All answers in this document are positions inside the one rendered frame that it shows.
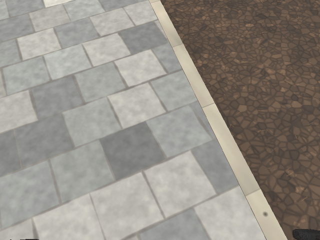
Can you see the robot right hand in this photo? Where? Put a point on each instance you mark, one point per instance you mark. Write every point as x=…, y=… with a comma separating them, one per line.
x=306, y=234

